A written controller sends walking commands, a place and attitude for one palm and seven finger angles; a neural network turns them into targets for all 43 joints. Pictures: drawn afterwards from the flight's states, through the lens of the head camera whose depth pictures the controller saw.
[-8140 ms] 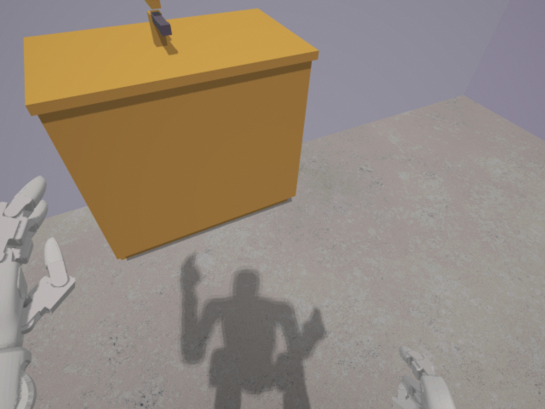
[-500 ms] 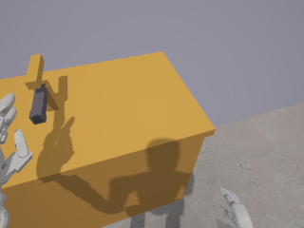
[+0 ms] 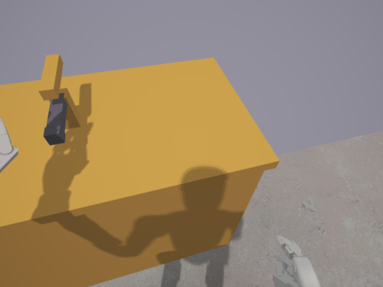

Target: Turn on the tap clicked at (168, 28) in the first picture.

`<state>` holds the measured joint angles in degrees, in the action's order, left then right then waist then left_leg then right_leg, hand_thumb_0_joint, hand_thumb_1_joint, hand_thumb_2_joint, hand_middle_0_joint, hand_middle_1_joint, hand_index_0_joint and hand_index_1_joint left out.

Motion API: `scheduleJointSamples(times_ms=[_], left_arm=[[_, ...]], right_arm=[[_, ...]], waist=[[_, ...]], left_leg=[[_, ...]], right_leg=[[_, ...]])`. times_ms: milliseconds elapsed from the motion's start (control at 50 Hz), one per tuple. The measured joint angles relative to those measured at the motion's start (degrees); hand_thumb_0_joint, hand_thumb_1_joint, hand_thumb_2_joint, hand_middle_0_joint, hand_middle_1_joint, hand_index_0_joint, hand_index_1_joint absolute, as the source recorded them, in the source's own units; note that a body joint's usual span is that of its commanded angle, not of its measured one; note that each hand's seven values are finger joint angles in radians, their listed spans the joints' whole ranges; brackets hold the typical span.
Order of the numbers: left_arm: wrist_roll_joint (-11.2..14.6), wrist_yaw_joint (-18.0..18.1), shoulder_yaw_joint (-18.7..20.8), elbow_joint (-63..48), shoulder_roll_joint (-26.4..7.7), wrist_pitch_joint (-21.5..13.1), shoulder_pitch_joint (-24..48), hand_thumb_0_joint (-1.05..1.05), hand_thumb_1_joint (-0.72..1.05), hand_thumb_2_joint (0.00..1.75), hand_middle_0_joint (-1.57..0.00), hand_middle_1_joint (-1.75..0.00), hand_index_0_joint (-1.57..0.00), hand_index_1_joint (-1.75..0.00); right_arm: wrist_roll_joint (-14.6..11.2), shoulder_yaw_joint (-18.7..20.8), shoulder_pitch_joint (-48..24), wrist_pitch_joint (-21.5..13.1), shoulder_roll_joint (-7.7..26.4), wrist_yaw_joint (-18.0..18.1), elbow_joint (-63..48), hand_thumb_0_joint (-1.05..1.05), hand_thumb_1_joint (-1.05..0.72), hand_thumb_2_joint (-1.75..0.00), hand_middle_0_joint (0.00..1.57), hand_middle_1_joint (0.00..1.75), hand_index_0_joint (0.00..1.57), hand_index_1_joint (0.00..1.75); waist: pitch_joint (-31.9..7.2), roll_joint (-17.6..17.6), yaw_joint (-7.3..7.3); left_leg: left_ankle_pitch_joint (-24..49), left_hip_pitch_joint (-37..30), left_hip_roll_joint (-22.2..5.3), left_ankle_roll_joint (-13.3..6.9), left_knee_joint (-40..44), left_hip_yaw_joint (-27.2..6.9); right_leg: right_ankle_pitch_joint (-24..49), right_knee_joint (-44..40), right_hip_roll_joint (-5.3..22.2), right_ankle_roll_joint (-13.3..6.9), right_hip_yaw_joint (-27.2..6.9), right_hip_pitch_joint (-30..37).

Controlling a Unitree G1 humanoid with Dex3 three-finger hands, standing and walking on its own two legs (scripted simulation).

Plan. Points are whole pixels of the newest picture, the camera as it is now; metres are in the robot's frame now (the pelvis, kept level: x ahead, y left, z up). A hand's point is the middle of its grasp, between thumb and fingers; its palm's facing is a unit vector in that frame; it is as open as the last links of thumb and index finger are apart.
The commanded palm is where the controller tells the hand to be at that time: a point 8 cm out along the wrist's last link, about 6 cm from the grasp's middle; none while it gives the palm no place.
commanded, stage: come to a stop and stand still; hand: left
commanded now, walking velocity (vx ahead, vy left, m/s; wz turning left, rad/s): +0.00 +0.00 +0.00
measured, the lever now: (54, 135) +0.35 +0.32 +0.12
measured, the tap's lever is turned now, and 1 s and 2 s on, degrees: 0 0 0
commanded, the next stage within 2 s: look again from close up in 0.78 s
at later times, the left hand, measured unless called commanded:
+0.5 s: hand (0, 189) +0.21 +0.31 +0.16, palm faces +0.41 -0.84 -0.36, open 7.4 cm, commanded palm +0.15 +0.33 +0.18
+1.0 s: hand out of the picture +0.19 +0.32 +0.16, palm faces +0.40 -0.85 -0.35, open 7.4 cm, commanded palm +0.13 +0.34 +0.18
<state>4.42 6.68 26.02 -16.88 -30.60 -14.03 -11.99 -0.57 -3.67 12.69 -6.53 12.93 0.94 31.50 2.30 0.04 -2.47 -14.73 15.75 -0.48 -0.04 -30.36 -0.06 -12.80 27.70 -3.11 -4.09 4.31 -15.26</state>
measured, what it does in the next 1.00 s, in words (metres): shifts its weight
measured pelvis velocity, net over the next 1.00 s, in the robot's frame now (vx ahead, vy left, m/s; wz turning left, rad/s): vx -0.02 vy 0.05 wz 0.05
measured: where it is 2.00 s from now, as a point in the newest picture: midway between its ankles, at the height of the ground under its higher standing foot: outside the picture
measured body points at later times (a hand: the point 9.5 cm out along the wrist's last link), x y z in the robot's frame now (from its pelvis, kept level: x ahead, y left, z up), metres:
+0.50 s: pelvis -0.01 +0.05 +0.00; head +0.03 +0.07 +0.45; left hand +0.18 +0.35 +0.18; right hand +0.19 -0.17 -0.07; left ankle +0.01 +0.12 -0.74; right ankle +0.02 -0.07 -0.74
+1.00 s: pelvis -0.02 +0.05 +0.00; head +0.01 +0.08 +0.45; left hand +0.16 +0.36 +0.18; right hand +0.17 -0.16 -0.07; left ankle +0.01 +0.12 -0.74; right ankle +0.02 -0.07 -0.74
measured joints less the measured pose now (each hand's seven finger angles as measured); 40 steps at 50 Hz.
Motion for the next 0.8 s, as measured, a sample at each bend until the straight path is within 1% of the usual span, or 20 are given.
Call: scheduleJointSamples(times_ms=[40, 80, 140, 180, 220, 280, 400, 500, 620, 800], left_arm=[[1.1, 0.15, 0.39, -0.67, 1.1, -0.92, -2.67, 0.01, 0.89, 0.9, -0.2, -0.3, -0.21, -0.3], [1.76, -0.09, -1.34, -2.54, 2.97, -1.92, -6.83, 0.01, 0.89, 0.9, -0.2, -0.3, -0.21, -0.3], [1.45, -0.89, -4.99, -4.63, 5.17, -2.88, -12.0, 0.01, 0.89, 0.9, -0.2, -0.3, -0.21, -0.3], [1.07, -1.34, -6.33, -5.0, 5.44, -3.11, -13.41, 0.01, 0.89, 0.9, -0.2, -0.3, -0.21, -0.3], [0.79, -1.42, -6.57, -4.64, 5.0, -3.06, -12.97, 0.01, 0.88, 0.9, -0.21, -0.3, -0.22, -0.3], [0.85, -1.03, -5.69, -4.24, 4.49, -2.64, -11.1, 0.01, 0.88, 0.9, -0.21, -0.3, -0.22, -0.3], [1.26, -0.33, -4.12, -6.28, 4.88, -2.98, -9.9, 0.01, 0.88, 0.9, -0.21, -0.3, -0.22, -0.3], [1.18, -0.64, -4.84, -6.77, 5.74, -2.96, -10.7, 0.01, 0.89, 0.9, -0.21, -0.3, -0.21, -0.3], [1.07, -0.89, -5.52, -6.36, 6.25, -1.69, -10.54, 0.01, 0.89, 0.9, -0.21, -0.3, -0.21, -0.3], [1.15, -0.79, -5.85, -7.43, 6.84, -0.9, -10.62, 0.01, 0.89, 0.9, -0.21, -0.3, -0.21, -0.3]], right_arm=[[-0.1, 0.44, 0.5, -1.09, 0.15, -1.58, -0.11, 0.01, -0.91, -0.9, 0.2, 0.3, 0.2, 0.3], [-0.36, 0.91, 1.34, -2.3, 0.51, -2.51, 0.11, 0.01, -0.91, -0.9, 0.2, 0.3, 0.2, 0.3], [-0.13, 1.45, 2.5, -3.4, 1.0, -2.66, 1.13, 0.01, -0.91, -0.9, 0.2, 0.3, 0.2, 0.3], [0.03, 1.59, 2.91, -3.77, 1.21, -2.42, 2.09, 0.01, -0.91, -0.9, 0.2, 0.3, 0.2, 0.3], [0.12, 1.73, 2.92, -3.82, 1.3, -2.17, 3.01, 0.01, -0.91, -0.9, 0.2, 0.3, 0.2, 0.3], [-0.01, 1.93, 2.37, -4.01, 1.43, -2.21, 3.73, 0.01, -0.91, -0.9, 0.2, 0.3, 0.2, 0.3], [-0.42, 2.38, 0.13, -4.4, 0.74, -2.99, 2.92, 0.01, -0.91, -0.9, 0.2, 0.3, 0.2, 0.3], [-0.56, 2.31, -1.38, -4.13, -0.49, -3.1, 1.77, 0.01, -0.91, -0.9, 0.2, 0.3, 0.2, 0.3], [-0.59, 1.88, -1.96, -3.4, -1.56, -2.96, 1.28, 0.01, -0.91, -0.9, 0.2, 0.3, 0.2, 0.3], [-0.81, 1.76, -1.22, -2.73, -1.73, -2.78, 1.89, 0.01, -0.91, -0.9, 0.2, 0.3, 0.2, 0.3]], waist=[[-0.39, 0.41, 0.52], [-0.51, 0.5, 0.87], [-0.24, -0.11, 0.99], [0.23, -0.85, 0.81], [0.89, -1.6, 0.49], [1.71, -2.23, 0.05], [2.05, -2.7, -0.17], [1.55, -2.84, -0.26], [1.43, -2.89, -0.51], [1.46, -2.62, -0.59]], left_leg=[[-0.4, 0.59, 0.1, -0.34, -0.49, 0.69], [-0.63, 0.66, 0.51, -0.75, -0.56, 1.21], [-0.69, 0.38, 1.36, -1.31, -0.32, 1.42], [-0.65, 0.39, 1.9, -1.61, -0.37, 1.12], [-0.52, 0.38, 2.41, -1.87, -0.41, 0.67], [-0.22, 0.45, 3.04, -2.28, -0.44, 0.13], [0.51, 0.5, 4.01, -3.16, 0.09, 0.24], [1.03, 0.55, 4.58, -3.84, 0.62, 0.64], [1.51, 0.62, 5.05, -4.3, 0.81, 0.46], [2.09, 0.42, 5.28, -4.49, 1.21, 0.1]], right_leg=[[-0.28, 0.74, 0.14, 0.4, -0.67, -0.88], [-0.68, 1.4, 0.56, 0.86, -1.19, -1.33], [-1.33, 2.18, 1.42, 1.52, -1.4, -1.42], [-1.62, 2.49, 1.96, 1.86, -1.11, -1.37], [-1.78, 2.69, 2.48, 2.13, -0.66, -1.2], [-1.7, 2.63, 3.12, 2.56, -0.11, -0.98], [-1.13, 2.34, 4.11, 3.52, -0.21, -1.04], [-0.63, 2.05, 4.68, 4.2, -0.61, -1.22], [-0.15, 1.61, 5.15, 4.69, -0.39, -1.02], [0.64, 0.59, 5.37, 4.98, -0.02, -0.39]])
